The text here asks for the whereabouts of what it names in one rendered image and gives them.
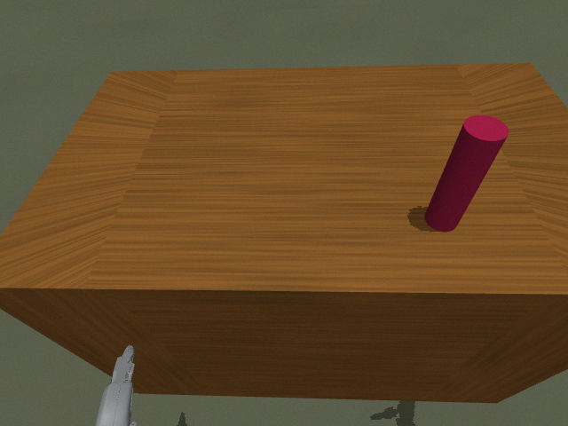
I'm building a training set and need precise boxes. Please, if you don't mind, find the left robot hand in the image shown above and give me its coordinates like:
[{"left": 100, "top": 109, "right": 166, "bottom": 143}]
[{"left": 96, "top": 345, "right": 137, "bottom": 426}]

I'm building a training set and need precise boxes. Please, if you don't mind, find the can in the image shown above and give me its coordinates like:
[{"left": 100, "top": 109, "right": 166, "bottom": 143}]
[{"left": 424, "top": 115, "right": 509, "bottom": 232}]

